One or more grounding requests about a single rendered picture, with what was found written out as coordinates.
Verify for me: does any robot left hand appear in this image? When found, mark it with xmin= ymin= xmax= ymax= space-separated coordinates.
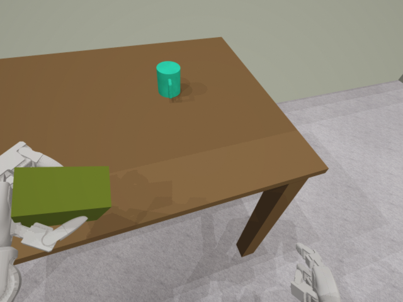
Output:
xmin=0 ymin=142 xmax=88 ymax=252

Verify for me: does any robot right hand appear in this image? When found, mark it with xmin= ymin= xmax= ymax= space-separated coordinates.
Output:
xmin=291 ymin=243 xmax=341 ymax=302

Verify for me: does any robot left forearm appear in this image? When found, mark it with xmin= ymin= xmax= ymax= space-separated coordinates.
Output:
xmin=0 ymin=247 xmax=21 ymax=302

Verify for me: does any sponge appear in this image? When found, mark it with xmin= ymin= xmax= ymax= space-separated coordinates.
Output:
xmin=11 ymin=166 xmax=111 ymax=228

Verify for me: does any table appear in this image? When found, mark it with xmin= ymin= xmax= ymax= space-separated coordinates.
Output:
xmin=0 ymin=37 xmax=329 ymax=265

